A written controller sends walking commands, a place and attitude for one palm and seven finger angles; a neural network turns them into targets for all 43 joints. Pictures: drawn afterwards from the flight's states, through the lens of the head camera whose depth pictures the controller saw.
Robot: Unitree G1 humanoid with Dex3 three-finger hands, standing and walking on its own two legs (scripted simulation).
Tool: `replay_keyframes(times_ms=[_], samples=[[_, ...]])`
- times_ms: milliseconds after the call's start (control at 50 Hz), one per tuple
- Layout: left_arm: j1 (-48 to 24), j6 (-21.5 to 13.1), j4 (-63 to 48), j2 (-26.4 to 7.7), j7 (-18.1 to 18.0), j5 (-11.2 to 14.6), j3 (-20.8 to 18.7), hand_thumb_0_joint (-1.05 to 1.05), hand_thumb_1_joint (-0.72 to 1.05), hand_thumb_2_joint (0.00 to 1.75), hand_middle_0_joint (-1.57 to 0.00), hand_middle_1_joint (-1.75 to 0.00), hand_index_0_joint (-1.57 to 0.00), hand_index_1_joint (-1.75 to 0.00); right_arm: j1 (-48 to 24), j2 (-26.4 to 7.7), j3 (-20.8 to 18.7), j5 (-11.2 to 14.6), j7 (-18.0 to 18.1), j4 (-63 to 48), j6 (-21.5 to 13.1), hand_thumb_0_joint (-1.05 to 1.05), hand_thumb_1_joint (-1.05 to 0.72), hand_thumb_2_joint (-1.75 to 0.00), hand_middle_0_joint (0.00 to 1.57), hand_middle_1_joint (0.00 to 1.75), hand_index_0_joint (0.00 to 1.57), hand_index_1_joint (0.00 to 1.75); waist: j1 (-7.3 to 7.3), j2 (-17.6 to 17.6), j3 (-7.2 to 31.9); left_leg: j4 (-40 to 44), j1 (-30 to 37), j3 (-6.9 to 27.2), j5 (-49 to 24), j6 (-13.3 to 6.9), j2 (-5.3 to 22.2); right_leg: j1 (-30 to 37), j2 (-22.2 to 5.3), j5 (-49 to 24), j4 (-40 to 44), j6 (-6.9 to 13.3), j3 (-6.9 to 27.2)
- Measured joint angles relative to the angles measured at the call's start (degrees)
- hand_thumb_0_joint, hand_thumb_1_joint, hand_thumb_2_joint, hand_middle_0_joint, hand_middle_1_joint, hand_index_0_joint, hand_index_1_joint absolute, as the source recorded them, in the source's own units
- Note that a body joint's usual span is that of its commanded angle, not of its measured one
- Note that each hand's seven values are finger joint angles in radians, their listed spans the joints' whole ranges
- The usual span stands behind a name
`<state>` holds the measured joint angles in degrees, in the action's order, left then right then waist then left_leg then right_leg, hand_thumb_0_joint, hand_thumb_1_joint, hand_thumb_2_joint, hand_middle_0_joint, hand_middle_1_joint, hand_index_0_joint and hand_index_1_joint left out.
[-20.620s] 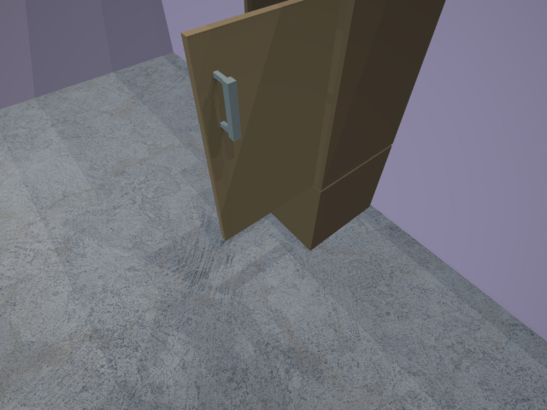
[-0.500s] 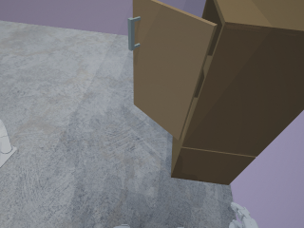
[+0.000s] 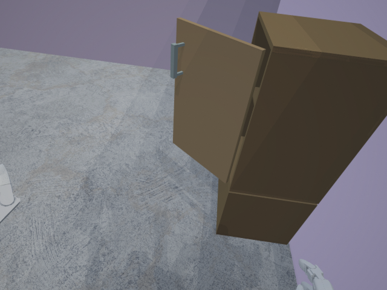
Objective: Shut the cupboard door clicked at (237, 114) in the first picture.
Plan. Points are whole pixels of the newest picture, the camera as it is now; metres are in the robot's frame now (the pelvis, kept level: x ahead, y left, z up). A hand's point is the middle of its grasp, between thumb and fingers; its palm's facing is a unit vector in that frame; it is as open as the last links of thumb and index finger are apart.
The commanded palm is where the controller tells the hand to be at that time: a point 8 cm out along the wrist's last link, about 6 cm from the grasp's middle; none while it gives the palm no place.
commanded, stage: stop stepping back and stand still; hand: left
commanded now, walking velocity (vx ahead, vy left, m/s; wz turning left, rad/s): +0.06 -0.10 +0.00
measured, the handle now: (177, 60) +0.87 +0.13 +0.12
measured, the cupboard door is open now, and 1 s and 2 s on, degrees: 51 51 51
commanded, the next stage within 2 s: let the arm hang, fingers relaxed in 1.50 s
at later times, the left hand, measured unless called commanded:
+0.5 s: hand (19, 211) +0.17 +0.27 +0.17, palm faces +0.45 -0.77 -0.46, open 7.4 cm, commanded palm +0.12 +0.30 +0.19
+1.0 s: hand (18, 207) +0.18 +0.28 +0.17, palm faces +0.37 -0.80 -0.48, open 7.4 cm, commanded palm +0.13 +0.32 +0.19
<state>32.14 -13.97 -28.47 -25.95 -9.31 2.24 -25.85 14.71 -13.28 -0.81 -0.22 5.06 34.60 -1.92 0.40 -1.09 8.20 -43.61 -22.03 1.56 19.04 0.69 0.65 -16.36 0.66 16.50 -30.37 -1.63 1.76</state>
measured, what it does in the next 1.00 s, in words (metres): steps on the spot: left foot, then right foot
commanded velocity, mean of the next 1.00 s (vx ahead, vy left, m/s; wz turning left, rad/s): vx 0.04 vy -0.04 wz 0.00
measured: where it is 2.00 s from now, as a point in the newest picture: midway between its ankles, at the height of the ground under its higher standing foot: outside the picture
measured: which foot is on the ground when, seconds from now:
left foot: up 0.00-0.00, down 0.02-1.00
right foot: down 0.00-0.08, up 0.10-0.38, down 0.40-1.00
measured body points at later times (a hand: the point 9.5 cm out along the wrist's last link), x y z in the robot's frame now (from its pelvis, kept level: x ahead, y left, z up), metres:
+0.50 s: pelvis -0.03 +0.00 +0.01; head -0.06 -0.01 +0.46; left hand +0.14 +0.31 +0.20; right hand +0.11 -0.23 -0.09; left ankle -0.02 +0.11 -0.72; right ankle -0.08 -0.08 -0.73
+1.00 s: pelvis -0.02 +0.02 +0.01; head -0.03 +0.03 +0.46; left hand +0.16 +0.32 +0.19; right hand +0.14 -0.21 -0.07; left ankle +0.00 +0.13 -0.73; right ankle -0.08 -0.08 -0.73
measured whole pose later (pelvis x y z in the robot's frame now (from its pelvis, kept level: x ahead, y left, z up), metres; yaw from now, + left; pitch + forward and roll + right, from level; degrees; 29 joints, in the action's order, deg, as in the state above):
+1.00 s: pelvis -0.02 +0.02 +0.01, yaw -2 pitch +1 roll -1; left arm 33.7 -10.3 -26.5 -24.5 -8.6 2.8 -23.6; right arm 11.7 -9.9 1.3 0.7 3.8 32.7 -1.0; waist -1.1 0.1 2.2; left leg -30.0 -17.0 -2.5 13.5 -0.9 1.0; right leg -8.4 1.2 18.6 -26.5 1.0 -2.6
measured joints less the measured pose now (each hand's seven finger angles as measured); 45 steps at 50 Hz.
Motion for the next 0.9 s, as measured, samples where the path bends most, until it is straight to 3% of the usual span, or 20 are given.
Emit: replay_keyframes(times_ms=[40,80,120,200,280,340,400,440,480,560,640,720,900], samples=[[-5.03,0.64,3.91,1.85,-0.95,-0.15,0.53,0.00,0.88,0.90,-0.22,-0.30,-0.21,-0.30,0.16,-1.36,-0.65,0.45,0.79,0.99,-0.89,0.02,-0.90,-0.90,0.20,0.29,0.20,0.30,-0.51,1.08,-1.06,7.28,3.10,1.09,4.39,-1.17,-0.43,-1.47,-1.00,0.52,-1.77,-1.05,-1.59],[-7.73,2.09,6.93,3.52,-1.68,0.02,0.47,0.01,0.88,0.90,-0.21,-0.30,-0.21,-0.30,-0.83,-0.54,-0.33,1.00,0.91,2.10,-0.97,0.02,-0.90,-0.90,0.20,0.29,0.20,0.30,0.38,-0.54,-4.04,8.54,4.03,-0.41,1.02,-2.74,-1.95,-1.06,-2.26,-1.17,-1.33,-0.30,0.05],[-6.80,4.00,6.90,4.26,-1.54,0.79,0.20,0.01,0.89,0.90,-0.21,-0.30,-0.21,-0.30,-1.29,1.14,0.51,0.79,0.46,1.72,-1.73,0.02,-0.90,-0.90,0.20,0.29,0.20,0.30,0.28,-1.66,-6.06,11.04,5.52,-1.95,-2.43,-3.26,-2.21,-1.79,-2.51,-1.37,-3.11,0.13,0.54],[-4.77,5.72,2.29,5.01,-0.67,0.49,3.31,0.01,0.89,0.90,-0.20,-0.30,-0.20,-0.30,0.25,5.27,1.90,-0.12,-1.20,1.42,-4.32,0.02,-0.90,-0.90,0.20,0.29,0.20,0.30,-1.28,-2.19,-7.28,18.26,8.53,-1.20,-6.80,-2.99,-1.54,-2.95,0.50,4.37,-10.61,0.46,-0.30],[-0.84,4.34,-4.40,3.08,-0.24,-0.05,4.44,0.02,0.89,0.90,-0.21,-0.30,-0.20,-0.30,1.21,7.55,4.05,-0.50,-2.63,1.76,-4.54,0.02,-0.90,-0.90,0.20,0.30,0.21,0.30,-2.07,-2.18,-6.20,22.27,9.62,-0.76,-9.37,-2.56,-0.18,-0.16,2.32,4.04,-5.25,0.83,-3.38],[2.50,3.66,-4.42,0.12,-0.13,-0.15,2.20,0.01,0.89,0.90,-0.21,-0.30,-0.21,-0.30,1.13,7.89,4.79,-0.92,-2.55,1.60,-3.13,0.02,-0.89,-0.90,0.21,0.30,0.21,0.30,-2.26,-1.42,-4.36,22.16,9.28,-1.80,-9.02,-2.08,0.31,3.87,2.78,3.68,2.43,1.64,-5.58],[2.82,4.23,-0.49,-1.71,-0.21,-0.12,0.07,0.01,0.88,0.90,-0.21,-0.30,-0.21,-0.30,0.75,6.89,4.55,-1.15,-2.10,1.12,-1.84,0.02,-0.89,-0.90,0.21,0.30,0.21,0.30,-2.07,-0.90,-2.60,18.87,7.15,-3.18,-7.20,-1.87,-0.85,8.02,1.98,1.76,8.55,3.52,-5.22],[0.86,5.00,3.21,-0.47,-0.06,0.06,0.53,0.01,0.88,0.90,-0.21,-0.30,-0.21,-0.30,-0.02,4.97,3.68,-1.09,-1.92,1.63,-1.06,0.02,-0.89,-0.90,0.21,0.30,0.21,0.30,-1.75,1.66,-2.65,15.19,5.65,-2.93,-5.28,-1.70,-0.13,7.84,2.68,-1.96,8.35,4.99,-5.52],[-0.73,5.65,5.63,1.13,0.02,0.36,1.70,0.01,0.88,0.90,-0.21,-0.30,-0.21,-0.30,0.17,3.02,2.59,-0.48,-2.00,2.54,-0.50,0.02,-0.89,-0.90,0.21,0.30,0.21,0.30,-1.32,3.37,-2.19,10.62,4.09,-1.92,-2.70,-1.42,0.28,7.82,3.23,-0.55,7.12,5.38,-6.04],[-1.63,5.16,6.68,4.62,-0.18,0.11,3.73,0.01,0.89,0.90,-0.21,-0.30,-0.21,-0.30,1.08,0.40,0.93,0.59,-1.87,4.11,0.41,0.02,-0.90,-0.90,0.21,0.30,0.21,0.30,0.05,2.03,-1.87,2.61,1.96,-1.55,0.97,-1.34,0.14,8.53,2.36,1.94,5.31,5.36,-5.73],[-2.35,4.30,4.91,6.28,-0.46,-0.49,5.00,0.01,0.89,0.90,-0.21,-0.30,-0.21,-0.30,0.82,-1.57,-0.21,0.35,-0.76,3.11,0.01,0.02,-0.90,-0.90,0.20,0.30,0.21,0.30,-0.06,0.98,-4.47,9.83,4.73,-1.97,-5.71,-1.21,1.09,9.00,1.61,4.88,1.35,4.70,-6.26],[-3.18,3.60,3.32,5.11,-0.54,-0.49,4.13,0.01,0.88,0.90,-0.21,-0.30,-0.21,-0.30,-1.32,-0.84,-0.91,0.60,-0.12,2.28,-0.22,0.02,-0.90,-0.90,0.20,0.29,0.20,0.30,0.10,-0.50,-6.06,11.65,6.60,-3.31,-3.06,-0.24,0.32,8.79,0.49,6.02,-0.26,4.05,-5.15],[-1.36,2.53,1.40,1.14,0.14,0.18,1.32,0.01,0.88,0.90,-0.21,-0.30,-0.21,-0.30,-4.39,2.55,1.07,1.00,-1.45,-1.99,0.24,0.02,-0.90,-0.90,0.20,0.29,0.20,0.30,-1.75,0.79,-6.85,12.86,5.22,-4.01,-4.59,-0.93,0.77,7.95,0.90,3.24,2.78,3.26,-4.41]])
